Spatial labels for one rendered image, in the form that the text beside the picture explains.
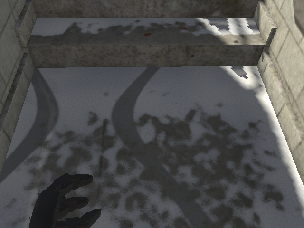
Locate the left robot hand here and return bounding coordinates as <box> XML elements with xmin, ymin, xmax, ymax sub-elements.
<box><xmin>28</xmin><ymin>173</ymin><xmax>102</xmax><ymax>228</ymax></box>

